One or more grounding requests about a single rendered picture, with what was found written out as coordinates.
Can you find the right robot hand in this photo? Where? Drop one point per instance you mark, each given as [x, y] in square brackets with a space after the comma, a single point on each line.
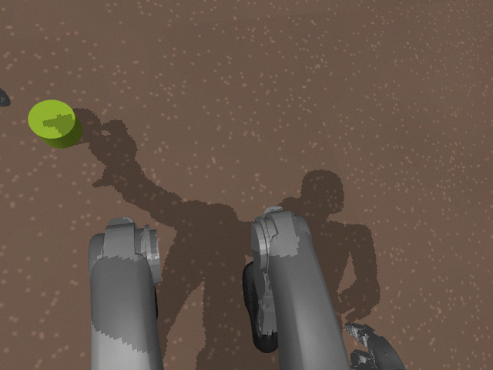
[381, 354]

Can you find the right robot foot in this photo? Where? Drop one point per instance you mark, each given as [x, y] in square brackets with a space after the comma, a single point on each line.
[263, 343]

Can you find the tin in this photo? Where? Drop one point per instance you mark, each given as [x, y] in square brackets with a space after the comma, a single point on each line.
[55, 123]

